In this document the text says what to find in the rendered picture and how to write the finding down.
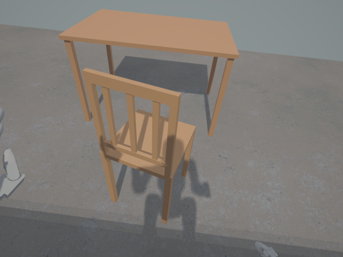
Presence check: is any robot right hand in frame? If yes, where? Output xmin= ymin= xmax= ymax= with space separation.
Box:
xmin=255 ymin=241 xmax=278 ymax=257

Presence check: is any table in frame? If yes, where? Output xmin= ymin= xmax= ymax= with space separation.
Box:
xmin=58 ymin=9 xmax=239 ymax=137

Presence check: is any chair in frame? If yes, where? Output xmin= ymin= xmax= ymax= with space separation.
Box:
xmin=82 ymin=68 xmax=196 ymax=224

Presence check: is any robot left hand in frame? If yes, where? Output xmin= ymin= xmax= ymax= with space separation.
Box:
xmin=0 ymin=107 xmax=25 ymax=201

